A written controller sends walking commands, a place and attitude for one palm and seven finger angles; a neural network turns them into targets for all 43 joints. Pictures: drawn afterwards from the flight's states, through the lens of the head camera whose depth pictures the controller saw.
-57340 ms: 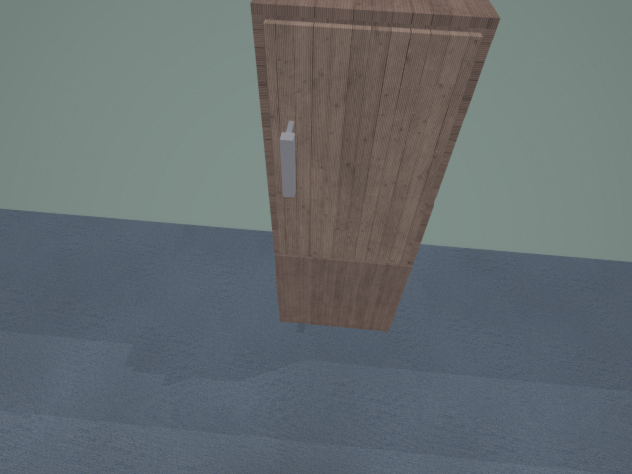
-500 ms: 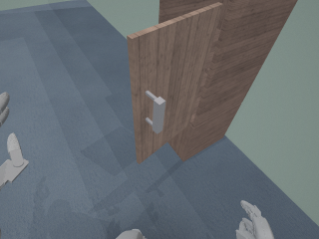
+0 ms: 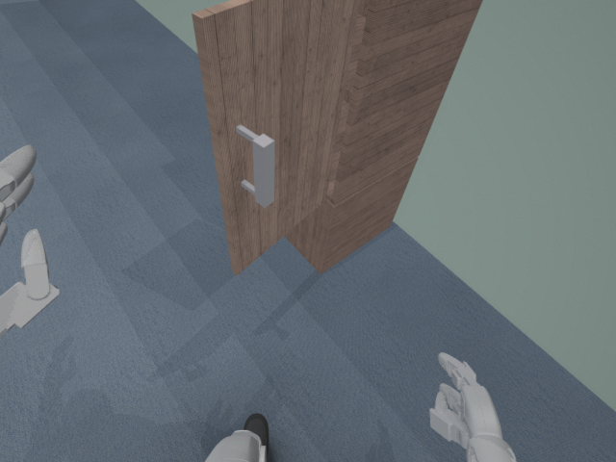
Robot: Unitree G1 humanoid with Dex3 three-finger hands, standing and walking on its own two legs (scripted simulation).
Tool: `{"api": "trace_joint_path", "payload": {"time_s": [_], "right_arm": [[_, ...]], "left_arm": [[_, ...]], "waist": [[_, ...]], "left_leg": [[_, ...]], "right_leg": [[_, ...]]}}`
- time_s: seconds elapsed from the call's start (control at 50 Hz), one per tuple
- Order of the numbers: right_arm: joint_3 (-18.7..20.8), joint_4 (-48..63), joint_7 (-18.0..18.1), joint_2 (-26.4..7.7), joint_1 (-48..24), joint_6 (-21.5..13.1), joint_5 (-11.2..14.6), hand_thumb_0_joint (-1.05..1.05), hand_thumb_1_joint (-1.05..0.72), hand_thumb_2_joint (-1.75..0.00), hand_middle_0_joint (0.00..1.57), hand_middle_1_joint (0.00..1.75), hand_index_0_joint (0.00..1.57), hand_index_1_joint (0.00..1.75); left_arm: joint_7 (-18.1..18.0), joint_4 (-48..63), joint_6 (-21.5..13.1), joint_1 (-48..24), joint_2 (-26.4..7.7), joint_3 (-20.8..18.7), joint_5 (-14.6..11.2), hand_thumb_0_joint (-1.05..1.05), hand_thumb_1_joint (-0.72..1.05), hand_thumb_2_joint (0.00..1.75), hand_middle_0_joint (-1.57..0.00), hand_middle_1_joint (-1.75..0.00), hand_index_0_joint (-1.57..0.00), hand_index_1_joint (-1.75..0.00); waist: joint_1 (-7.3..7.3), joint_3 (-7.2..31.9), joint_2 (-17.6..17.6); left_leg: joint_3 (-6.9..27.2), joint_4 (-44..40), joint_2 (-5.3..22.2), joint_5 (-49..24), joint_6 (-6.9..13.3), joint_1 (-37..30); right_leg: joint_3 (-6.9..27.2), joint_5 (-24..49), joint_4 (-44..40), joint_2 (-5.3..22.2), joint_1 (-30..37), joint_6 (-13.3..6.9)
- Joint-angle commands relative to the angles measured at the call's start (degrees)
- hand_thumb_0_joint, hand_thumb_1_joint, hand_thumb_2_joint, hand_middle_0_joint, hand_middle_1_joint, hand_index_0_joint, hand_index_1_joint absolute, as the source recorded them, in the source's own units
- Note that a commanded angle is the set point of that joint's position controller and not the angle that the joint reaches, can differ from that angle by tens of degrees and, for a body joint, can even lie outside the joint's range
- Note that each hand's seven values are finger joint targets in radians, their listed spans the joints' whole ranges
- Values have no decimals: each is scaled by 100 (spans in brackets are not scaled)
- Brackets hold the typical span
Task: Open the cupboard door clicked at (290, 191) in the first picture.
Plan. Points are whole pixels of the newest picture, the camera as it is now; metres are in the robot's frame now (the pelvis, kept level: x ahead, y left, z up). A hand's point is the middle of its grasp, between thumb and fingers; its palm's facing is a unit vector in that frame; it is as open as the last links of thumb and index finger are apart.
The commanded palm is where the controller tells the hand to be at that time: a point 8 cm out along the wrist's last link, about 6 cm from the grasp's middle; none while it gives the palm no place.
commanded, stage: stop stepping back and stand still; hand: left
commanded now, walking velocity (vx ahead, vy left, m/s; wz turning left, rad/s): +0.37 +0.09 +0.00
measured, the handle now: (254, 166) +0.56 +0.13 +0.02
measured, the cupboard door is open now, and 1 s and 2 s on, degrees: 100 100 100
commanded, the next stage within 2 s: let the arm hang, fingers relaxed in 1.48 s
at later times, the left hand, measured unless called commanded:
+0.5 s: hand out of the picture +0.16 +0.25 +0.20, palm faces +0.37 -0.78 -0.50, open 7.5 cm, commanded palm +0.09 +0.30 +0.20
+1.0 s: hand out of the picture +0.13 +0.27 +0.19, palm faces +0.43 -0.77 -0.48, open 7.5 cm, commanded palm +0.07 +0.32 +0.20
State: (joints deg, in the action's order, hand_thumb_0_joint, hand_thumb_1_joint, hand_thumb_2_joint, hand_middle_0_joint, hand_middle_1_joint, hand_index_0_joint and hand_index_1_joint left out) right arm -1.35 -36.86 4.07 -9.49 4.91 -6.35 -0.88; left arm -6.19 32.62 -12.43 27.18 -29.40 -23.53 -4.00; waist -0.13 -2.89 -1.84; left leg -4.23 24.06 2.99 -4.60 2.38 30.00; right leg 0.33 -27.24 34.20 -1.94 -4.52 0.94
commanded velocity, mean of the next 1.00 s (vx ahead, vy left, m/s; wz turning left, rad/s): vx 0.10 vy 0.03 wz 0.00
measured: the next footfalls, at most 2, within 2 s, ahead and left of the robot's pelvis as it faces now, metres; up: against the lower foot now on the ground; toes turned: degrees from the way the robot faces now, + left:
left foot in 0.28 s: +0.05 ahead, +0.14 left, +0.00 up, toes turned +7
left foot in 0.82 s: +0.00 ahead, +0.14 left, +0.00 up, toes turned +7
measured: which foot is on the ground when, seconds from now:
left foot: down 0.00-0.08, up 0.10-0.26, down 0.28-0.54, up 0.56-0.80, down 0.82-1.00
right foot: down 0.00-1.00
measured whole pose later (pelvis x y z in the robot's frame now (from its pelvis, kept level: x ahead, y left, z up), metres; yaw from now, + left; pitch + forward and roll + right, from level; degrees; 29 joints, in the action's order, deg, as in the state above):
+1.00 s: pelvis -0.06 +0.01 +0.02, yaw +2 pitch -2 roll +0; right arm 0.6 -34.4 4.9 -12.7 11.4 -7.0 0.1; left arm -9.2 30.0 -11.4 32.1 -24.9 -23.0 -1.8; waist 0.1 -2.2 -1.1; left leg -4.5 27.9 1.9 13.0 0.0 13.3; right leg -5.3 -15.3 28.1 0.1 -11.3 -1.8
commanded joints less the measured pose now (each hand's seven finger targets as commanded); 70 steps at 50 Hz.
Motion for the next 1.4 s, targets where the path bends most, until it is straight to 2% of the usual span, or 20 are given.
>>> {"api": "trace_joint_path", "payload": {"time_s": [0.0,0.02,0.04,0.06,0.1,0.14,0.22,0.26,0.32,0.38,0.48,0.52,0.54,0.64,0.74,0.82,0.88,1.06,1.28,1.38], "right_arm": [[383,1202,-23,-943,-267,-237,-1,0,-90,-90,20,30,20,30],[376,1235,4,-941,-354,-105,28,0,-90,-90,20,30,20,30],[386,1155,14,-837,-207,7,83,0,-90,-90,20,30,20,30],[411,1020,25,-815,-203,76,75,0,-90,-90,20,30,20,30],[431,686,27,-758,-35,-19,152,0,-90,-90,20,30,20,30],[283,818,99,-725,4,-114,141,0,-90,-90,20,30,20,30],[384,545,294,-1018,372,-492,72,0,-90,-90,20,30,20,30],[461,701,328,-1177,504,-620,80,0,-90,-90,20,30,20,30],[341,811,129,-898,754,-709,63,0,-90,-90,20,30,20,30],[365,755,-8,-952,584,-815,55,0,-90,-90,20,30,20,30],[291,943,-53,-842,285,-459,84,0,-90,-90,20,30,20,30],[353,993,-16,-776,184,-226,79,0,-90,-90,20,30,20,30],[389,895,-14,-852,157,-184,134,0,-90,-90,20,30,20,30],[244,684,71,-785,144,-283,126,0,-90,-90,20,30,20,30],[318,765,157,-919,188,-469,85,0,-90,-90,20,30,20,30],[430,1010,128,-1091,241,-419,89,0,-90,-90,20,30,20,30],[347,1037,119,-912,282,-364,95,0,-90,-90,20,30,20,30],[353,1034,56,-953,209,-276,150,0,-90,-90,20,30,20,30],[255,1076,147,-893,185,-423,35,0,-90,-90,20,30,20,30],[273,1012,138,-878,226,-423,49,0,-90,-90,20,30,20,30]], "left_arm": [[-117,1140,-191,991,-1028,-1446,-212,0,90,90,-20,-30,-20,-30],[-147,991,-148,1090,-1062,-1558,-205,0,90,90,-20,-30,-20,-30],[-180,890,-129,1219,-1197,-1624,-205,0,90,90,-20,-30,-20,-30],[-203,934,-160,1018,-976,-1282,-231,0,90,90,-20,-30,-20,-30],[-185,424,-109,663,-731,-1224,-97,0,90,90,-20,-30,-20,-30],[-189,368,-157,23,-617,-824,13,0,90,90,-20,-30,-20,-30],[-332,-25,-177,-689,-285,-284,281,0,90,90,-20,-30,-20,-30],[-353,685,-208,-766,-392,-265,278,0,90,90,-20,-30,-20,-30],[-395,1606,-288,-481,-857,-695,325,0,90,90,-20,-30,-20,-30],[-378,1752,-226,217,-752,-861,196,0,90,90,-20,-30,-20,-30],[-363,718,-165,1033,-654,-1202,85,0,90,90,-20,-30,-20,-30],[-355,311,-57,764,-708,-1175,50,0,90,90,-20,-30,-20,-30],[-354,46,25,675,-489,-990,-5,0,90,90,-20,-30,-20,-30],[-221,-618,-202,-308,-238,-488,153,0,90,90,-20,-30,-20,-30],[-339,299,-185,-533,-244,-169,253,0,90,90,-20,-30,-20,-30],[-450,1264,-209,-292,-586,-579,291,0,90,90,-20,-30,-20,-30],[-463,1280,-223,247,-671,-853,274,0,90,90,-20,-30,-20,-30],[-282,-41,-161,511,-188,-538,91,0,90,90,-20,-30,-20,-30],[-364,967,-163,-56,-449,-585,258,0,90,90,-20,-30,-20,-30],[-381,484,-165,264,-344,-638,231,0,90,90,-20,-30,-20,-30]], "waist": [[-131,1310,1761],[-53,669,1322],[59,451,-275],[-39,-80,-1092],[147,-307,-723],[203,-350,-665],[93,291,1],[118,1051,837],[108,1475,1578],[61,1096,1283],[32,627,1262],[32,242,-784],[-35,-8,-1081],[170,343,-516],[-41,751,-474],[-107,957,783],[-68,924,1311],[57,384,180],[-45,684,1000],[-21,573,648]], "left_leg": [[974,-1335,542,2929,-138,-1489],[494,-381,47,3473,-483,-797],[73,2071,-536,2671,-705,-1448],[642,4136,-583,2575,-639,-691],[861,4708,-188,2056,-493,348],[436,2967,162,1938,-401,25],[-125,655,-220,1783,-68,-1554],[497,224,227,487,209,-2637],[1612,414,983,-3325,665,-3739],[1584,-276,1094,-1255,420,-2403],[427,-245,588,2600,-4,-448],[142,2202,-221,3167,-310,56],[436,3446,-271,3165,-305,330],[167,2309,-58,1954,-306,-227],[-71,275,-247,1725,-40,-1533],[857,-10,589,81,203,-2399],[590,-8,368,-371,-1,-2010],[560,-253,277,1528,-155,-1549],[786,-891,332,2273,-88,-1530],[691,-735,262,2023,-148,-1530]], "right_leg": [[-529,-1035,-457,-327,-659,-355],[-223,-1302,-1469,35,-1001,-612],[1304,-2236,-2780,1377,-2710,-1001],[2433,-1831,-3214,2605,-3407,-1396],[1354,-592,-2704,2020,-3075,-1036],[300,424,-2237,1491,-2239,-672],[291,2513,-1166,1345,-1131,-534],[-57,3345,254,879,-1001,-125],[-346,522,1148,155,-2136,-16],[-279,45,1006,181,-1366,-25],[-309,735,-807,328,-18,-228],[2325,-1110,-2538,1817,-1026,-1035],[2934,-1292,-2895,2222,-1526,-1180],[585,2267,-1908,1503,-798,-699],[572,2551,-1684,1415,-259,-409],[210,2322,-882,735,-720,-20],[-13,2768,-706,574,-398,-141],[229,1694,-1468,624,-826,-141],[-78,1245,-1249,376,-480,-86],[-41,1440,-1429,456,-508,-109]]}}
